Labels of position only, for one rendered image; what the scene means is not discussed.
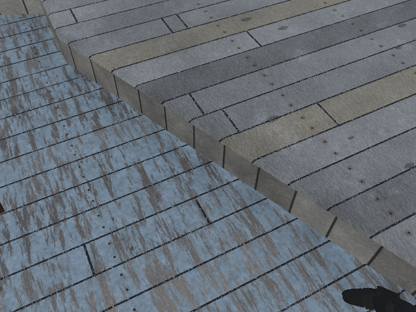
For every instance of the robot right hand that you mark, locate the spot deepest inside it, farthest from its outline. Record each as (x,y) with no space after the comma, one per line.
(380,299)

